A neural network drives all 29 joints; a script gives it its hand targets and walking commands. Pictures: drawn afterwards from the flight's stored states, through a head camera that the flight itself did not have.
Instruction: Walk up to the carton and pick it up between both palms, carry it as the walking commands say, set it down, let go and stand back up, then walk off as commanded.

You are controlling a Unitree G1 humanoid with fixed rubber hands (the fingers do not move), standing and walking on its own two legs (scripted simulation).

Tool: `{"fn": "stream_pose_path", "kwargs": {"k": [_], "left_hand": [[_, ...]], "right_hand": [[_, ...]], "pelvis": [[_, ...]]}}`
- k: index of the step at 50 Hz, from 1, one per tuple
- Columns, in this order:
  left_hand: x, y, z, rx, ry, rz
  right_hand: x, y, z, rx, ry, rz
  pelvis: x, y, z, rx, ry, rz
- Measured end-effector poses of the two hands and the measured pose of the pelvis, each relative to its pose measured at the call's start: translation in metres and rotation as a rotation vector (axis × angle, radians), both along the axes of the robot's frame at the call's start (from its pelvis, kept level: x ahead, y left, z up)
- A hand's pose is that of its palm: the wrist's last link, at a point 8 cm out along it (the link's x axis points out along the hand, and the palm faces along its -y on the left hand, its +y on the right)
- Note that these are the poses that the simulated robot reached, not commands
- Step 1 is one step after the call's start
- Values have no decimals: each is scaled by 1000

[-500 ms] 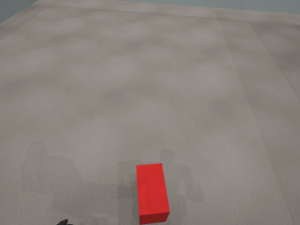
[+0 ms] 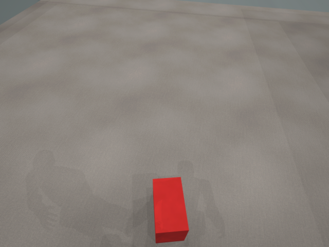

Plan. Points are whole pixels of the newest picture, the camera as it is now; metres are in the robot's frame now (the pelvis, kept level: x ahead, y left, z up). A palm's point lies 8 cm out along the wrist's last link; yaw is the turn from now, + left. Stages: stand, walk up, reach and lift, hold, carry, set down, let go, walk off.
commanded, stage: stand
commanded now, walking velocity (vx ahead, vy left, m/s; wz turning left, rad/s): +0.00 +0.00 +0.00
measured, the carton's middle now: (168, 209) +0.42 -0.02 -0.66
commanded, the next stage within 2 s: walk off in 0.90 s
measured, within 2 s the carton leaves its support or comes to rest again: neither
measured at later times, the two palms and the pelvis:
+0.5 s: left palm out of the picture -0.06 +0.23 -0.14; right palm out of the picture -0.06 -0.23 -0.13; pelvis -0.03 +0.00 +0.01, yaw +0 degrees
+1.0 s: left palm out of the picture -0.09 +0.21 -0.14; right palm out of the picture -0.10 -0.22 -0.14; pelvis -0.05 -0.01 +0.01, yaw +0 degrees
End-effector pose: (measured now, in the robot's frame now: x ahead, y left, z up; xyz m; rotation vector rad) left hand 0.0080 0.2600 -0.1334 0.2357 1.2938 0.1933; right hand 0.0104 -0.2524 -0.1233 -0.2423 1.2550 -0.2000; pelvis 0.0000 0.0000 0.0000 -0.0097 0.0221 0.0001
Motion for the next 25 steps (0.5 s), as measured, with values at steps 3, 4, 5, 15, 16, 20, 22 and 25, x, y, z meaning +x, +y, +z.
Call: {"fn": "stream_pose_path", "kwargs": {"k": [3, 4, 5, 15, 16, 20, 22, 25], "left_hand": [[-10, -3, -1, -8, 28, 8], [-14, -4, -2, -11, 37, 10], [-17, -5, -2, -14, 46, 12], [-45, -16, -5, -39, 112, 33], [-48, -17, -5, -42, 118, 35], [-57, -22, -6, -50, 136, 42], [-62, -24, -6, -54, 144, 45], [-68, -27, -7, -59, 155, 49]], "right_hand": [[-10, 3, -1, 7, 28, -4], [-14, 4, -2, 9, 37, -5], [-17, 4, -2, 11, 46, -6], [-48, 14, -7, 36, 119, -17], [-50, 15, -7, 38, 124, -18], [-60, 18, -8, 47, 145, -21], [-65, 20, -9, 52, 155, -23], [-72, 22, -9, 58, 167, -26]], "pelvis": [[-3, 0, 1, 0, -8, 1], [-4, 0, 1, 0, -11, 1], [-5, 0, 2, 0, -13, 1], [-15, 0, 4, 0, -33, 4], [-16, -1, 4, 0, -34, 4], [-20, -1, 5, 1, -39, 4], [-22, -1, 5, 1, -41, 5], [-25, -2, 5, 1, -43, 5]]}}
